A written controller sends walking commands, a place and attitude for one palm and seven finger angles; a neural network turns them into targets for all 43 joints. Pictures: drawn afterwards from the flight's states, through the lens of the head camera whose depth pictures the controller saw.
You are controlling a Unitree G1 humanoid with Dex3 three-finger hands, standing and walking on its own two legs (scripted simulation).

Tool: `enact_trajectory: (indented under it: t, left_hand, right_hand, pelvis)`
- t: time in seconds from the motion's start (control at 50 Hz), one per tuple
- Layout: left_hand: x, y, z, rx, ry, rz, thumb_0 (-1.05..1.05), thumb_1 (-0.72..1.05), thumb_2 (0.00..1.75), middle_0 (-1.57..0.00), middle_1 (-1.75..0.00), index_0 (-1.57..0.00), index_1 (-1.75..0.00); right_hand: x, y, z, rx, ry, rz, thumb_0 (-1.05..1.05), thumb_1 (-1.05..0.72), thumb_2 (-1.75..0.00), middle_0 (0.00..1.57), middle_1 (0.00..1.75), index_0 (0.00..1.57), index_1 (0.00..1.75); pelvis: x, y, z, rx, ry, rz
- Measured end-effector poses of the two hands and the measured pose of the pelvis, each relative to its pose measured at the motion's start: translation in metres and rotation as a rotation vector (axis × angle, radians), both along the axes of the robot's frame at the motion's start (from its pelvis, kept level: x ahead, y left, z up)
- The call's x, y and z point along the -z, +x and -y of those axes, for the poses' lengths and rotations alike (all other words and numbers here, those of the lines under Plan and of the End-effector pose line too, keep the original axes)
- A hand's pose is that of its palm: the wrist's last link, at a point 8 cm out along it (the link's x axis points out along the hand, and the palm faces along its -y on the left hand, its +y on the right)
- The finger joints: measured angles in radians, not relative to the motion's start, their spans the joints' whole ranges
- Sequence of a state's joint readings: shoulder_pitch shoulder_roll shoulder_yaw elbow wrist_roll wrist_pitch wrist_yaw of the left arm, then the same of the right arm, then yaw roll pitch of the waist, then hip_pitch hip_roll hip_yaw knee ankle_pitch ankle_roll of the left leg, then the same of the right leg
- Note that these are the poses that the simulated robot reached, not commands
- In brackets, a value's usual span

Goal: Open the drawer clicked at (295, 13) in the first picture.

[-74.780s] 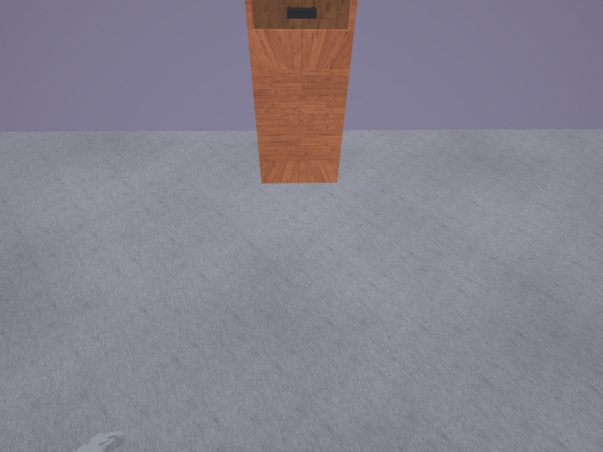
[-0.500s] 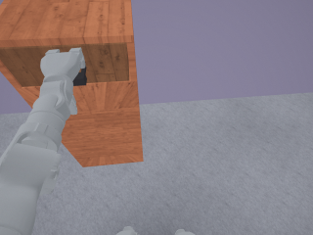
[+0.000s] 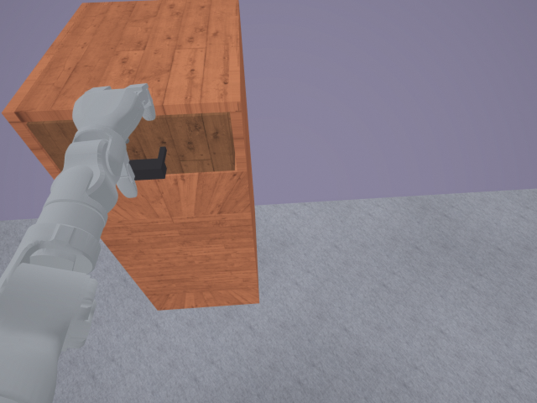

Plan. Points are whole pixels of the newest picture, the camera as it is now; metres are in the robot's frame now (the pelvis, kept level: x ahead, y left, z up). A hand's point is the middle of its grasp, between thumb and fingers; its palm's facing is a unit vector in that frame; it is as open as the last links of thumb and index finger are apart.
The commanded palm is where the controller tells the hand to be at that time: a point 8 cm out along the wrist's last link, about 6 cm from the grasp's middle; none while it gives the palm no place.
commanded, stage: lift the hand off the handle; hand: left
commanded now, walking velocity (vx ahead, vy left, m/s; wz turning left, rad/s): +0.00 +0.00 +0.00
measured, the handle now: (137, 161) +0.52 +0.23 +0.06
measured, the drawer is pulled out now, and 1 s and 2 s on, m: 0.00 0.00 0.00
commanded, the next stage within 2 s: draw the hand back to the body in 0.48 s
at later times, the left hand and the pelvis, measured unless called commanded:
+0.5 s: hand (119, 102) +0.49 +0.20 +0.20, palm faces +0.01 -0.03 -1.00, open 13.8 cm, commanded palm +0.47 +0.21 +0.26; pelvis +0.00 +0.00 +0.01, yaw +0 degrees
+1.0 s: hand (82, 152) +0.40 +0.23 +0.20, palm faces +0.12 -0.03 -0.99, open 13.8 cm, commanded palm +0.35 +0.23 +0.25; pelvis +0.00 +0.00 +0.01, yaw +0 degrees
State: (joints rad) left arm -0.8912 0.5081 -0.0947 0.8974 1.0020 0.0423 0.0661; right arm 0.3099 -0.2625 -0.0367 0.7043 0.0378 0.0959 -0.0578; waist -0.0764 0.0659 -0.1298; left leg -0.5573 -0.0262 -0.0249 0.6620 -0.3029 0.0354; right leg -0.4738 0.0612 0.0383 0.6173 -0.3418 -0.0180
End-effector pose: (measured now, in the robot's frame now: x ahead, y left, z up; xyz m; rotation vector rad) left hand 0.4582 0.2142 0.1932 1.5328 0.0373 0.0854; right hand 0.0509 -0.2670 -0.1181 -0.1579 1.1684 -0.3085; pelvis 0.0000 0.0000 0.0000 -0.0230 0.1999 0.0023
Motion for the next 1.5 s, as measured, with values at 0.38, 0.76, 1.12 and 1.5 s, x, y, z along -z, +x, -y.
enact_trajectory:
  t: [0.38, 0.76, 1.12, 1.5]
  left_hand:
    - [-0.055, 0.005, 0.007, 0.029, 0.019, -0.076, 0.0, -0.49, 0.3, -0.32, -1.2, -0.33, -1.21]
    - [-0.05, -0.017, 0.002, 0.053, 0.017, -0.025, 0.0, -0.49, 0.3, -0.32, -1.2, -0.32, -1.2]
    - [-0.052, -0.127, -0.034, -0.093, 0.011, 0.047, 0.0, -0.49, 0.3, -0.32, -1.2, -0.32, -1.2]
    - [-0.062, -0.21, -0.037, 0.144, -1.137, 0.586, -0.01, -0.22, 0.41, -0.3, -1.02, -0.3, -1.03]
  right_hand:
    - [-0.009, 0.027, -0.002, -0.024, 0.015, 0.036, 0.01, -0.91, -0.9, 0.2, 0.3, 0.2, 0.3]
    - [-0.005, 0.022, -0.011, -0.025, 0.064, 0.016, 0.01, -0.91, -0.9, 0.2, 0.3, 0.2, 0.3]
    - [-0.046, 0.154, -0.045, -0.272, 0.111, 0.356, 0.01, -0.91, -0.9, 0.2, 0.3, 0.2, 0.3]
    - [-0.059, 0.137, -0.046, -0.298, 0.087, 0.447, 0.01, -0.9, -0.9, 0.2, 0.3, 0.2, 0.3]
  pelvis:
    - [-0.007, 0.004, 0.002, 0.0, 0.01, 0.044]
    - [-0.01, 0.006, -0.002, 0.015, 0.013, 0.059]
    - [-0.014, -0.003, 0.005, -0.025, 0.027, 0.16]
    - [-0.019, 0.007, 0.026, -0.01, 0.023, 0.251]
